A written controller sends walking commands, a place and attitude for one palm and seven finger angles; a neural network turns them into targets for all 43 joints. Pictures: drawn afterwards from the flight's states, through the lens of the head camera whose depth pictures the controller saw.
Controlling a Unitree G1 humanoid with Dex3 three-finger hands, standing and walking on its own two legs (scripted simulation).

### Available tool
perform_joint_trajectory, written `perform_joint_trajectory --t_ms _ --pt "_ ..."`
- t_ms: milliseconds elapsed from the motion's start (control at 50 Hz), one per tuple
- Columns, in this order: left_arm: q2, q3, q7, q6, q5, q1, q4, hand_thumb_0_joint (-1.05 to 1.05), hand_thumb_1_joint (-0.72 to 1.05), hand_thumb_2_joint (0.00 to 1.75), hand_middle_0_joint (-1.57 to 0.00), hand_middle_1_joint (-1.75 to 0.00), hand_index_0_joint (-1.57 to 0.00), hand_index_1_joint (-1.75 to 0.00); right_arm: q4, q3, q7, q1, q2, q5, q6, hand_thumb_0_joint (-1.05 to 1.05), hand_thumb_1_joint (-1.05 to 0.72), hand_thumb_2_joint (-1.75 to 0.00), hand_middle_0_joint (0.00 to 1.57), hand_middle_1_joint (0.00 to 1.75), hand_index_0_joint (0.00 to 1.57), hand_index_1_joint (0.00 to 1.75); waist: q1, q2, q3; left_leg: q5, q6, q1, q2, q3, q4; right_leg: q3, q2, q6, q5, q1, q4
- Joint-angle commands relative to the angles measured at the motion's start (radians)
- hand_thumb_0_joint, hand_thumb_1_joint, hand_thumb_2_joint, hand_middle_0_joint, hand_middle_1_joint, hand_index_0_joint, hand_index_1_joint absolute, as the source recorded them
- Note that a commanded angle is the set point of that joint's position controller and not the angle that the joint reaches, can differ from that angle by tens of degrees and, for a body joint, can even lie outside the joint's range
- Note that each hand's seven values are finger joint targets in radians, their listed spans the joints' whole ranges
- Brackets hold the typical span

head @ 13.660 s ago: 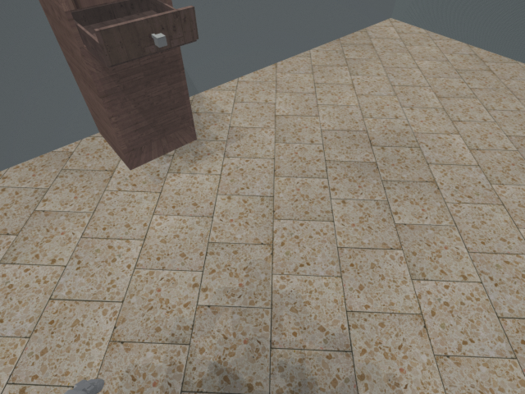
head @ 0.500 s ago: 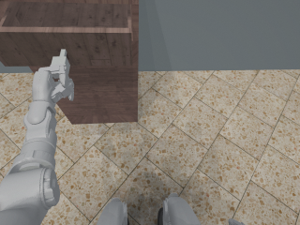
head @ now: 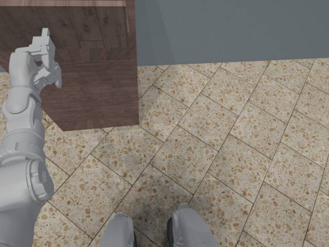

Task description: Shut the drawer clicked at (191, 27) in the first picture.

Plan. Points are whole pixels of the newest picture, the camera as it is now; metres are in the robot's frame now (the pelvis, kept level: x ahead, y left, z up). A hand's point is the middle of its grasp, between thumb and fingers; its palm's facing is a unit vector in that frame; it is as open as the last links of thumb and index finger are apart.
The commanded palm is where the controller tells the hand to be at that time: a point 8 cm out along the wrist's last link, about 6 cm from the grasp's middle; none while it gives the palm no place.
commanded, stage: push the drawer shut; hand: left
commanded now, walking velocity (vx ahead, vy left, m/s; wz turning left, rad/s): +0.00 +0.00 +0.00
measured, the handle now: (44, 41) +0.59 +0.24 +0.07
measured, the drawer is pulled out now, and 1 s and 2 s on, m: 0.07 0.00 0.00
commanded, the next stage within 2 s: pull the fist back off the drawer in 0.82 s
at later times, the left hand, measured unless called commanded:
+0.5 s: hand (59, 51) +0.56 +0.20 +0.07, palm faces +0.06 -1.00 -0.03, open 3.5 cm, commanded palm +0.56 +0.23 +0.06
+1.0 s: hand (54, 45) +0.58 +0.22 +0.07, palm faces +0.05 -1.00 -0.04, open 3.3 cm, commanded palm +0.60 +0.22 +0.06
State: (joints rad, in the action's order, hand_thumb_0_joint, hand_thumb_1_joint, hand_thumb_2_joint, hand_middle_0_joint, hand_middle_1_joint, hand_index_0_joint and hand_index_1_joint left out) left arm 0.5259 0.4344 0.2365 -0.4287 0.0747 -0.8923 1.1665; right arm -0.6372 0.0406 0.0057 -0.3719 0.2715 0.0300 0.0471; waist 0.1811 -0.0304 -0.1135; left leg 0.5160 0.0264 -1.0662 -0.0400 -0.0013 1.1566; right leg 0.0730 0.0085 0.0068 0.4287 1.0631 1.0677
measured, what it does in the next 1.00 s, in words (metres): stands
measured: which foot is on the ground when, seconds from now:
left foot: down 0.00-1.00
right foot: down 0.00-1.00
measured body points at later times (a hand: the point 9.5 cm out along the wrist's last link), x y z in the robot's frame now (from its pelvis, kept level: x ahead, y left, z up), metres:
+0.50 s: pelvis +0.00 +0.01 -0.01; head +0.18 +0.03 +0.41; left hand +0.56 +0.26 +0.07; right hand -0.03 -0.26 -0.11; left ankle +0.01 +0.10 -0.65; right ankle +0.04 -0.12 -0.65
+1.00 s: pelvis -0.02 +0.00 -0.02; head +0.18 +0.05 +0.38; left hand +0.57 +0.27 +0.07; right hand -0.07 -0.25 -0.11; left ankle +0.01 +0.10 -0.65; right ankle +0.04 -0.12 -0.65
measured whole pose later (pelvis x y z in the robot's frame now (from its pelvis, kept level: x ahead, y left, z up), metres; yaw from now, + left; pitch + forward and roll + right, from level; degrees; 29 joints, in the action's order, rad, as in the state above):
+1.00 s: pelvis -0.02 +0.00 -0.02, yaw +0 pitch +31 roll -7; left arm 0.80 0.39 0.23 -0.31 -0.04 -1.31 1.39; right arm -0.65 0.11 0.00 -0.41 0.28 0.07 0.03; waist 0.31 -0.05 -0.09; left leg 0.50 0.03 -1.30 -0.04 0.07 1.26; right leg 0.14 0.01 0.01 0.40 1.25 1.11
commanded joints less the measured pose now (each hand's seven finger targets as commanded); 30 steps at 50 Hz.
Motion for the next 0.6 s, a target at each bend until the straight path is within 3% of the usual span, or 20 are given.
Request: perform_joint_trajectory --t_ms 0,20,60,100,180,200,280,340,380,420,500,540,580 --pt "0.278 0.032 -0.01 -0.07 0.011 -0.492 -0.209 0.0 0.9 0.9 -1.4 -1.6 -1.4 -1.6 0.045 -0.061 0.01 -0.174 0.18 0.004 -0.008 0.0 -0.9 -0.9 0.2 0.3 0.2 0.3 0.019 -0.13 -0.518 -0.405 -0.005 0.361 0.007 0.07 -0.128 -0.042 0.034 0.013 -0.258 -0.238 -0.103" --pt "0.263 0.016 -0.011 -0.071 0.011 -0.521 -0.211 0.0 0.9 0.9 -1.4 -1.6 -1.4 -1.6 0.045 -0.06 0.009 -0.174 0.179 0.005 -0.008 0.0 -0.9 -0.9 0.2 0.3 0.2 0.3 0.034 -0.155 -0.506 -0.409 -0.004 0.373 0.007 0.072 -0.127 -0.042 0.036 0.013 -0.256 -0.215 -0.104" --pt "0.277 0.022 -0.014 -0.07 0.006 -0.54 -0.202 0.0 0.9 0.9 -1.4 -1.6 -1.4 -1.6 0.04 -0.06 0.008 -0.18 0.182 0.007 -0.006 0.0 -0.9 -0.9 0.2 0.3 0.2 0.3 0.036 -0.16 -0.524 -0.404 -0.003 0.368 0.008 0.071 -0.12 -0.045 0.035 0.011 -0.251 -0.214 -0.106" --pt "0.292 0.021 -0.018 -0.065 -0.002 -0.567 -0.181 0.0 0.9 0.9 -1.4 -1.6 -1.4 -1.6 0.037 -0.054 0.009 -0.183 0.183 0.007 -0.004 0.0 -0.9 -0.9 0.2 0.3 0.2 0.3 0.046 -0.156 -0.488 -0.388 -0.004 0.355 0.005 0.078 -0.125 -0.04 0.037 0.012 -0.231 -0.197 -0.107" --pt "0.305 0.019 -0.029 -0.069 -0.016 -0.638 -0.196 0.0 0.9 0.9 -1.4 -1.6 -1.4 -1.6 0.03 -0.054 0.007 -0.201 0.189 0.018 -0.003 0.0 -0.9 -0.9 0.2 0.3 0.2 0.3 0.059 -0.202 -0.548 -0.437 -0.009 0.404 0.002 0.092 -0.111 -0.036 0.037 0.014 -0.245 -0.17 -0.097" --pt "0.32 0.037 -0.03 -0.067 -0.016 -0.627 -0.184 0.0 0.9 0.9 -1.4 -1.6 -1.4 -1.6 0.03 -0.055 0.005 -0.206 0.19 0.019 -0.003 0.0 -0.9 -0.9 0.2 0.3 0.2 0.3 0.057 -0.184 -0.559 -0.441 -0.007 0.397 0.002 0.089 -0.106 -0.036 0.038 0.013 -0.253 -0.181 -0.098" --pt "0.334 0.022 -0.032 -0.054 -0.031 -0.684 -0.143 0.0 0.9 0.9 -1.4 -1.6 -1.4 -1.6 0.024 -0.046 0.004 -0.215 0.195 0.022 0.005 0.0 -0.9 -0.9 0.2 0.3 0.2 0.3 0.084 -0.183 -0.513 -0.422 -0.006 0.366 -0.002 0.098 -0.101 -0.032 0.04 0.013 -0.234 -0.147 -0.096" --pt "0.352 0.024 -0.036 -0.056 -0.045 -0.735 -0.166 0.0 0.9 0.9 -1.4 -1.6 -1.4 -1.6 0.022 -0.047 0.001 -0.228 0.198 0.027 0.007 0.0 -0.9 -0.9 0.2 0.3 0.2 0.3 0.086 -0.257 -0.568 -0.467 -0.015 0.431 -0.005 0.113 -0.095 -0.024 0.041 0.018 -0.235 -0.109 -0.086" --pt "0.351 0.025 -0.038 -0.048 -0.047 -0.726 -0.136 0.0 0.9 0.9 -1.4 -1.6 -1.4 -1.6 0.02 -0.045 -0.001 -0.237 0.198 0.03 0.011 0.0 -0.9 -0.9 0.2 0.3 0.2 0.3 0.092 -0.221 -0.563 -0.476 -0.014 0.418 -0.007 0.115 -0.089 -0.022 0.043 0.017 -0.244 -0.114 -0.087" --pt "0.332 0.005 -0.038 -0.038 -0.053 -0.755 -0.113 0.0 0.9 0.9 -1.4 -1.6 -1.4 -1.6 0.017 -0.042 -0.003 -0.244 0.198 0.031 0.014 0.0 -0.9 -0.9 0.2 0.3 0.2 0.3 0.11 -0.233 -0.546 -0.47 -0.01 0.405 -0.007 0.116 -0.081 -0.022 0.045 0.017 -0.241 -0.09 -0.085" --pt "0.386 0.02 -0.045 -0.018 -0.066 -0.816 -0.102 0.0 0.9 0.9 -1.4 -1.6 -1.4 -1.6 0.015 -0.035 -0.002 -0.26 0.204 0.034 0.018 0.0 -0.9 -0.9 0.2 0.3 0.2 0.3 0.128 -0.233 -0.544 -0.442 -0.004 0.371 -0.009 0.116 -0.078 -0.023 0.045 0.014 -0.229 -0.097 -0.089" --pt "0.426 0.043 -0.042 -0.013 -0.077 -0.813 -0.087 0.0 0.9 0.9 -1.4 -1.6 -1.4 -1.6 0.017 -0.033 -0.004 -0.268 0.208 0.037 0.019 0.0 -0.9 -0.9 0.2 0.3 0.2 0.3 0.118 -0.267 -0.571 -0.46 -0.007 0.377 -0.008 0.116 -0.069 -0.021 0.045 0.018 -0.236 -0.091 -0.08" --pt "0.439 0.041 -0.039 -0.005 -0.083 -0.834 -0.085 0.0 0.9 0.9 -1.4 -1.6 -1.4 -1.6 0.017 -0.03 -0.005 -0.277 0.207 0.037 0.021 0.0 -0.9 -0.9 0.2 0.3 0.2 0.3 0.13 -0.259 -0.573 -0.471 -0.002 0.361 -0.01 0.111 -0.061 -0.025 0.047 0.015 -0.259 -0.109 -0.082"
